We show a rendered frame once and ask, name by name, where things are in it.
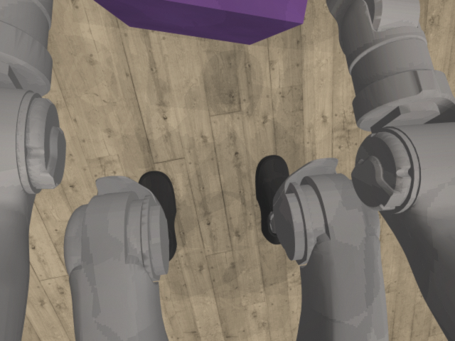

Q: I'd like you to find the right robot shin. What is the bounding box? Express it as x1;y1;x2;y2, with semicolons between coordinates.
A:
269;158;380;248

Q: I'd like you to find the right robot forearm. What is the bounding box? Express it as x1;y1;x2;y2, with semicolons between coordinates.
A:
326;0;455;133

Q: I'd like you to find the left robot forearm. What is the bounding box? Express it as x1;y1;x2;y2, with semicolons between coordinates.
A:
0;0;53;96

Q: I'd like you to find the carton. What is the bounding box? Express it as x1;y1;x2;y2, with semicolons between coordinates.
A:
94;0;308;45

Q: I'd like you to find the robot left upper arm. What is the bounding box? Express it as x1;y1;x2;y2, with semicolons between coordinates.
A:
0;87;66;341

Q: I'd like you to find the left robot foot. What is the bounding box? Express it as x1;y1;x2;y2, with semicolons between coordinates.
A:
139;171;177;261

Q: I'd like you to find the robot right upper arm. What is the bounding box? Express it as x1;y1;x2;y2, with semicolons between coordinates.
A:
351;122;455;341

